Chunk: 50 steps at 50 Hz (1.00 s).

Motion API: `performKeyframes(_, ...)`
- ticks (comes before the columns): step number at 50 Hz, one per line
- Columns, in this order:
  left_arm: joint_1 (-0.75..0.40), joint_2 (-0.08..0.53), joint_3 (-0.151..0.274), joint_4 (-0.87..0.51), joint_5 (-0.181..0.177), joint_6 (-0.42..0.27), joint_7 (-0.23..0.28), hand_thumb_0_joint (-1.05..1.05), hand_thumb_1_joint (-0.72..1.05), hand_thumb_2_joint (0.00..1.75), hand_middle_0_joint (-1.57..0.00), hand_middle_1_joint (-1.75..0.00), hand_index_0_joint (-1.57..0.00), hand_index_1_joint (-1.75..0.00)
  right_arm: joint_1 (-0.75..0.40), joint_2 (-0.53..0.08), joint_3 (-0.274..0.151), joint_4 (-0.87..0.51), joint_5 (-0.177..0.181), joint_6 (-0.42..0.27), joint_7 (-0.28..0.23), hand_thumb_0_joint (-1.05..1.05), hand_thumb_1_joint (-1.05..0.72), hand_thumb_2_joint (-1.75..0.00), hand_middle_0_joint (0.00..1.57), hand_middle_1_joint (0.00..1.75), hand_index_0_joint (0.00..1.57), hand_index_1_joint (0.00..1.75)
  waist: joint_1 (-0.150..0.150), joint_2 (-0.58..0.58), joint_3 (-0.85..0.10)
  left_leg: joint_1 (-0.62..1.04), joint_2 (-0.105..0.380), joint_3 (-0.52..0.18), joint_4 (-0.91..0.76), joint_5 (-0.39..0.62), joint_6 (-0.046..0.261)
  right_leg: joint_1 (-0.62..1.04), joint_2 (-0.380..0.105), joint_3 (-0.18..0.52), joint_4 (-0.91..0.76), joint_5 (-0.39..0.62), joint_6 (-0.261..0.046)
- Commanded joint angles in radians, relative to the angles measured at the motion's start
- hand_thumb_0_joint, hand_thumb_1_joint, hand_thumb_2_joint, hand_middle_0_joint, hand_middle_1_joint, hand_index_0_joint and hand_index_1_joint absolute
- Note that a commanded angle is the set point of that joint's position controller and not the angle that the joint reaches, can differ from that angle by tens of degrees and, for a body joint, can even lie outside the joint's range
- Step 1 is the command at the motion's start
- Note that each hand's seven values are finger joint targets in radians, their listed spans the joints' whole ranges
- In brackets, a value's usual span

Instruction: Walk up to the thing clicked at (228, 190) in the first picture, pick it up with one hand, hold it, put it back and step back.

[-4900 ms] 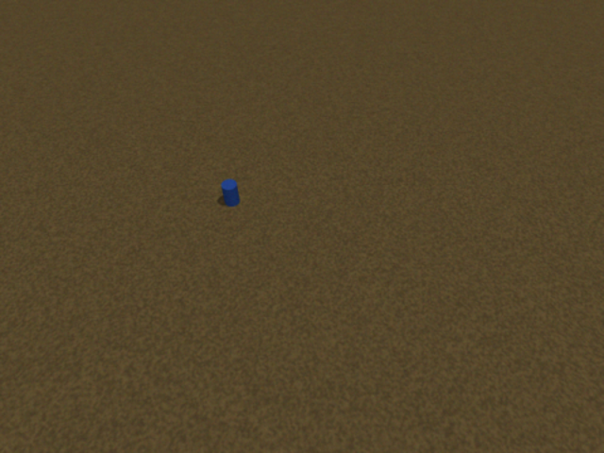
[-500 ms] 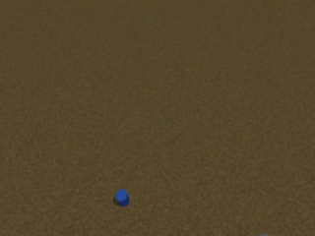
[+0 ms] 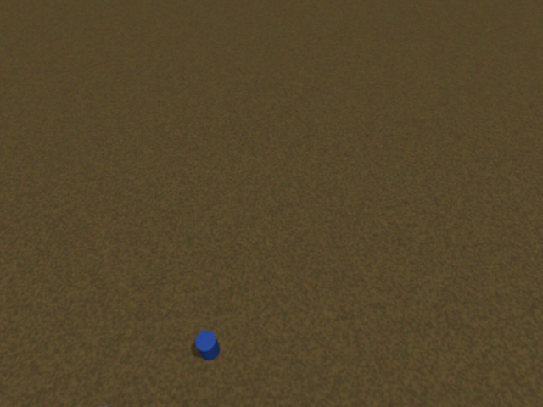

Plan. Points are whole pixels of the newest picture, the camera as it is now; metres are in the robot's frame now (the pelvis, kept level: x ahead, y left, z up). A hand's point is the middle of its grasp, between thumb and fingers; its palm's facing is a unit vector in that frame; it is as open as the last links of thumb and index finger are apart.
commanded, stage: walk up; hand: left
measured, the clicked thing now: (207, 345) +0.42 +0.23 -0.73
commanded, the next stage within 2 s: stand in 0.04 s
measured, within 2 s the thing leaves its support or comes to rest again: neither
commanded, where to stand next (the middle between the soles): +0.04 +0.01 m, yaw +0 degrees
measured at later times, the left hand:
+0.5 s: hand out of the picture +0.08 +0.24 -0.16, palm faces -0.03 -0.94 -0.34, open 7.4 cm
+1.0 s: hand out of the picture +0.08 +0.24 -0.15, palm faces -0.03 -0.94 -0.35, open 7.4 cm
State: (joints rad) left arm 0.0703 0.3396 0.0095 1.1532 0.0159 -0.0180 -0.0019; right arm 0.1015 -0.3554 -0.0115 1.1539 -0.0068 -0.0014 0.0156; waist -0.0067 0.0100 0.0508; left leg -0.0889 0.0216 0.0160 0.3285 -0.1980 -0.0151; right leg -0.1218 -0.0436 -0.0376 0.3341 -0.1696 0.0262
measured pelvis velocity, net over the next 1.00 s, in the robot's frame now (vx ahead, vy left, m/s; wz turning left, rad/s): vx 0.00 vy -0.01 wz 0.00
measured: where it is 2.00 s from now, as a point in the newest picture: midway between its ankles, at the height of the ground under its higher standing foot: outside the picture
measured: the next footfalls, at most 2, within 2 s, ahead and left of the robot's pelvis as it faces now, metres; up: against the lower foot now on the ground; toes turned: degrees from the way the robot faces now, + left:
none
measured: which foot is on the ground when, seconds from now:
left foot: down 0.00-1.00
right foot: down 0.00-1.00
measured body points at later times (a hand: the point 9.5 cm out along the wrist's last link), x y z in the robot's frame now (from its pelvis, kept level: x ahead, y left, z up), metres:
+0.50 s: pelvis +0.00 -0.01 +0.00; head +0.01 -0.01 +0.45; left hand +0.08 +0.29 -0.13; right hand +0.08 -0.31 -0.13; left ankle -0.01 +0.13 -0.75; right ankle +0.01 -0.13 -0.75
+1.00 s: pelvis +0.00 -0.01 +0.00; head +0.01 -0.01 +0.45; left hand +0.08 +0.29 -0.13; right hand +0.07 -0.31 -0.13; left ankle -0.01 +0.13 -0.75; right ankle +0.01 -0.13 -0.75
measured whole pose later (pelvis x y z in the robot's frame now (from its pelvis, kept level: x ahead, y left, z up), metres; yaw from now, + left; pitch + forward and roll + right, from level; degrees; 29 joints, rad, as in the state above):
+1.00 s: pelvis +0.00 -0.01 +0.00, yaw +0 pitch -2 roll +0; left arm 0.11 0.35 -0.01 1.13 0.01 -0.01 0.00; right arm 0.11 -0.35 0.00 1.14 -0.01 -0.01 0.01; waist 0.00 0.00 0.05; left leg -0.08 0.04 0.01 0.30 -0.18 -0.04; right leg -0.12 -0.02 -0.05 0.32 -0.16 0.01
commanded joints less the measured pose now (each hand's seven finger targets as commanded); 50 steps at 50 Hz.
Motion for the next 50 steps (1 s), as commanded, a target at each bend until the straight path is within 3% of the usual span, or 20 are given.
performKeyframes(1, -0.049, 0.22, 0.04, -0.061, -0.005, -0.019, 0.01, 0.0, 0.9, 0.9, -0.2, -0.3, -0.2, -0.3, -0.049, -0.208, -0.036, -0.058, 0.002, -0.02, -0.017, 0.0, -0.9, -0.9, 0.2, 0.3, 0.2, 0.3, 0.01, -0.005, -0.083, -0.022, 0.1, -0.078, -0.053, 0.15, 0.034, 0.038, -0.09, 0.082, -0.043, 0.136, -0.032)
performKeyframes(6, -0.04, 0.222, 0.035, -0.061, -0.013, -0.015, 0.012, 0.0, 0.9, 0.9, -0.2, -0.3, -0.2, -0.3, -0.053, -0.209, -0.033, -0.061, -0.001, -0.027, -0.021, 0.0, -0.9, -0.9, 0.2, 0.3, 0.2, 0.3, 0.003, -0.011, -0.102, 0.004, 0.121, -0.083, -0.066, 0.252, 0.018, 0.054, -0.1, 0.079, -0.04, 0.201, -0.034)
performKeyframes(12, -0.043, 0.224, 0.031, -0.066, -0.011, -0.014, 0.01, 0.0, 0.9, 0.9, -0.2, -0.3, -0.2, -0.3, -0.061, -0.206, -0.031, -0.061, -0.001, -0.027, -0.022, 0.0, -0.9, -0.9, 0.2, 0.3, 0.2, 0.3, -0.002, 0.006, -0.1, 0.002, 0.12, -0.077, -0.069, 0.21, 0.014, 0.057, -0.101, 0.085, -0.052, 0.182, -0.038)
performKeyframes(17, -0.034, 0.231, 0.03, -0.065, -0.007, -0.012, 0.009, 0.0, 0.9, 0.9, -0.2, -0.3, -0.2, -0.3, -0.064, -0.202, -0.03, -0.063, -0.002, -0.023, -0.019, 0.0, -0.9, -0.9, 0.2, 0.3, 0.2, 0.3, 0.0, -0.009, -0.075, -0.018, 0.116, -0.078, -0.079, 0.123, 0.019, 0.031, -0.098, 0.086, -0.071, 0.094, -0.036)
performKeyframes(21, -0.031, 0.231, 0.031, -0.068, -0.007, -0.013, 0.009, 0.0, 0.9, 0.9, -0.2, -0.3, -0.2, -0.3, -0.059, -0.2, -0.029, -0.065, -0.002, -0.025, -0.018, 0.0, -0.9, -0.9, 0.2, 0.3, 0.2, 0.3, 0.0, -0.013, -0.08, -0.016, 0.116, -0.081, -0.078, 0.114, 0.018, 0.022, -0.097, 0.089, -0.07, 0.084, -0.036)
performKeyframes(27, -0.018, 0.228, 0.027, -0.072, -0.01, -0.017, 0.008, 0.0, 0.9, 0.9, -0.2, -0.3, -0.2, -0.3, -0.052, -0.206, -0.029, -0.065, -0.003, -0.026, -0.018, 0.0, -0.9, -0.9, 0.2, 0.3, 0.2, 0.3, 0.001, -0.005, -0.092, 0.0, 0.118, -0.079, -0.061, 0.164, 0.017, 0.028, -0.1, 0.094, -0.063, 0.148, -0.039)
performKeyframes(33, -0.015, 0.234, 0.028, -0.069, -0.008, -0.014, 0.01, 0.0, 0.9, 0.9, -0.2, -0.3, -0.2, -0.3, -0.05, -0.203, -0.03, -0.066, -0.003, -0.022, -0.018, 0.0, -0.9, -0.9, 0.2, 0.3, 0.2, 0.3, 0.002, -0.017, -0.076, -0.012, 0.116, -0.078, -0.065, 0.125, 0.02, 0.02, -0.099, 0.094, -0.072, 0.097, -0.041)
performKeyframes(50, -0.006, 0.232, 0.026, -0.079, -0.008, -0.015, 0.009, 0.0, 0.9, 0.9, -0.2, -0.3, -0.2, -0.3, -0.038, -0.205, -0.027, -0.071, -0.003, -0.024, -0.019, 0.0, -0.9, -0.9, 0.2, 0.3, 0.2, 0.3, 0.007, -0.003, -0.076, -0.009, 0.121, -0.077, -0.066, 0.136, 0.019, 0.022, -0.097, 0.092, -0.066, 0.116, -0.043)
